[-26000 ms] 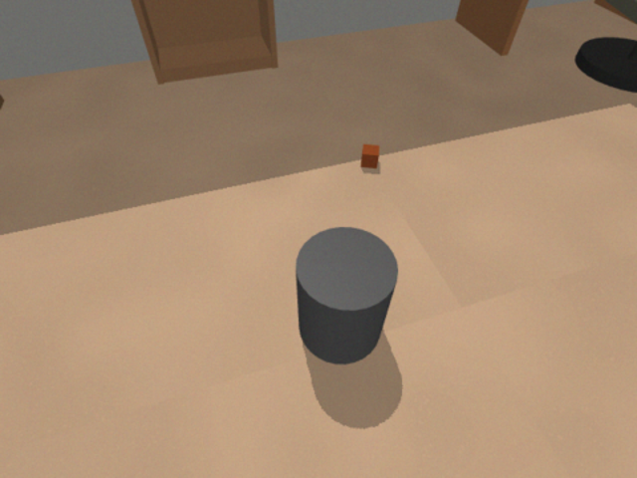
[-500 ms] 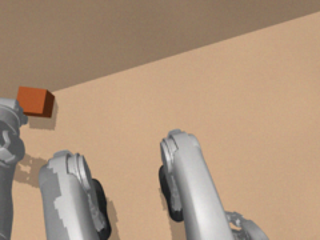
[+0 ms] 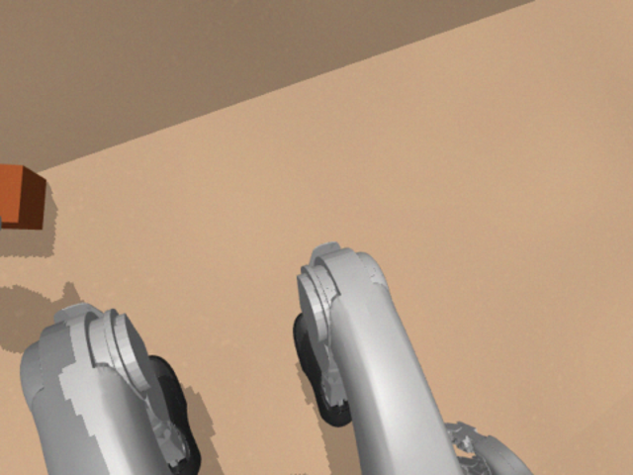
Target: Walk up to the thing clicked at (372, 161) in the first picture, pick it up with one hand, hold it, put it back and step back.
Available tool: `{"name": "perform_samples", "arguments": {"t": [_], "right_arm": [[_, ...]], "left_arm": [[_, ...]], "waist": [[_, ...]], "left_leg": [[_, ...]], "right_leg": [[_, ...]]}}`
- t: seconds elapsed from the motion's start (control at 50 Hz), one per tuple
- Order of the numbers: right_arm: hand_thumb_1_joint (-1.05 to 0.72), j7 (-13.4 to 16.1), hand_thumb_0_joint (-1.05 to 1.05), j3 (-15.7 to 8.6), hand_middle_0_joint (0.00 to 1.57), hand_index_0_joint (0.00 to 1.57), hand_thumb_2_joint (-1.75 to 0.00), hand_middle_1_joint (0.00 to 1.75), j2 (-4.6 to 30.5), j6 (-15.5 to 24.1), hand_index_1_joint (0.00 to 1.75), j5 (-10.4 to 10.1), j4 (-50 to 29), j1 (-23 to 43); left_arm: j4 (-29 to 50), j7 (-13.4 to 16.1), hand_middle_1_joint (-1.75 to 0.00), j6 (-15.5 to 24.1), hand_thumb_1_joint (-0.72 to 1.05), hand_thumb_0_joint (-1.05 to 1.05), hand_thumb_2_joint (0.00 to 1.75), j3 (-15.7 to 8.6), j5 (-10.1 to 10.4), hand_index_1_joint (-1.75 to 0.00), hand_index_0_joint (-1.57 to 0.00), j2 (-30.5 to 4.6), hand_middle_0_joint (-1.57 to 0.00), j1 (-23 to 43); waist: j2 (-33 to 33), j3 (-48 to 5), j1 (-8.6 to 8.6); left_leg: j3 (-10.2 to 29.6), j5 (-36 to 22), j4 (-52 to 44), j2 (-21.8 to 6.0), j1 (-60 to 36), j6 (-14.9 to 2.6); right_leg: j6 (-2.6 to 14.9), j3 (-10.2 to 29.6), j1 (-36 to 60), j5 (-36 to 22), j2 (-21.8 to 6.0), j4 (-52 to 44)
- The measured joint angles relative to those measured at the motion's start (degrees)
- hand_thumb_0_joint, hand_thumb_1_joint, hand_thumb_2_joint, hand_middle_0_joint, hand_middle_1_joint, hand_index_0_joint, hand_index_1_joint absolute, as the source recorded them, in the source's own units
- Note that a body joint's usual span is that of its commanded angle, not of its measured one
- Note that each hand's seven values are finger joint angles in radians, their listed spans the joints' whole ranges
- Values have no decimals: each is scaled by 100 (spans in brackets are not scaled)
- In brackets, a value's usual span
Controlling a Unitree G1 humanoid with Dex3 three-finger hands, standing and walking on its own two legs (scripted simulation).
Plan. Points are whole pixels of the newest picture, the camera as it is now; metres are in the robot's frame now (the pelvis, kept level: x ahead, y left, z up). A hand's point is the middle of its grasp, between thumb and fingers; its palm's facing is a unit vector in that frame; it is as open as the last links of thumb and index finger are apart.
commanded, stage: rise first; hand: left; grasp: from above
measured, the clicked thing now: (1, 198) +0.48 +0.33 -0.30
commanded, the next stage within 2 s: approach in 1.82 s
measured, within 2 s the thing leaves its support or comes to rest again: neither
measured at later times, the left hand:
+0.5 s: hand out of the picture +0.44 +0.35 -0.17, palm faces -0.01 -0.45 -0.89, open 14.1 cm
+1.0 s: hand out of the picture +0.46 +0.35 -0.18, palm faces +0.00 -0.45 -0.89, open 14.1 cm
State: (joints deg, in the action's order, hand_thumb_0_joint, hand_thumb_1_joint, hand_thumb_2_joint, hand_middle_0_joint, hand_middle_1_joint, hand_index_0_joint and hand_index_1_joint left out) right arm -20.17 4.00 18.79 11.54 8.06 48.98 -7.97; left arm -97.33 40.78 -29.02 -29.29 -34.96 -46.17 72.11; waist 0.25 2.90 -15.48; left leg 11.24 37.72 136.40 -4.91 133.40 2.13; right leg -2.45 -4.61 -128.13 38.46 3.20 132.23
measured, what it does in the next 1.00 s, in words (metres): stands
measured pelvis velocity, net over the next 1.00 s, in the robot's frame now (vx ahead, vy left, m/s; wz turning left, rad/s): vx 0.00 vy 0.01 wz -0.05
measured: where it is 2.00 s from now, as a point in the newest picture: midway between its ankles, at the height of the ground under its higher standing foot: (255, 412)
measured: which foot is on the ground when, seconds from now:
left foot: down 0.00-1.00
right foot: down 0.00-1.00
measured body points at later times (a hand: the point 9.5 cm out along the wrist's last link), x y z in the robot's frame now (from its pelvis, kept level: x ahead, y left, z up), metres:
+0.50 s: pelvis +0.00 +0.01 +0.00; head +0.27 +0.07 +0.35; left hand +0.44 +0.37 -0.12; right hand +0.00 -0.26 -0.09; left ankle +0.08 +0.15 -0.30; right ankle +0.10 -0.12 -0.30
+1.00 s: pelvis +0.00 +0.01 +0.00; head +0.28 +0.08 +0.34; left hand +0.46 +0.37 -0.13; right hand -0.01 -0.25 -0.08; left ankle +0.08 +0.15 -0.30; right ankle +0.10 -0.12 -0.30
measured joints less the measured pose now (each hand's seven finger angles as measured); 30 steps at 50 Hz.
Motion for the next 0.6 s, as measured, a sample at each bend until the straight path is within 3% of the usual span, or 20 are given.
{"name": "perform_samples", "arguments": {"t": [0.6], "right_arm": [[-92, -168, 0, 364, 19, 20, -90, 30, 97, 67, 30, 4, -152, -54]], "left_arm": [[-191, 72, -101, -53, -55, 0, 105, 311, -73, -104, -8, -445, -9, 259]], "waist": [[-142, 226, -261]], "left_leg": [[206, 36, 193, 49, 35, -50]], "right_leg": [[-78, -161, 127, 8, 21, 7]]}}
